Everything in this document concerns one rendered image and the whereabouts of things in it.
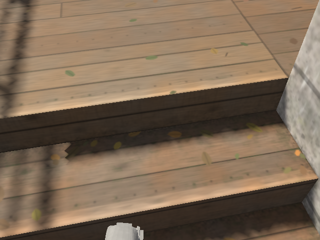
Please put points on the left robot thigh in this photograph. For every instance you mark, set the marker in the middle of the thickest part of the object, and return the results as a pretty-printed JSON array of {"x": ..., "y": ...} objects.
[{"x": 124, "y": 231}]

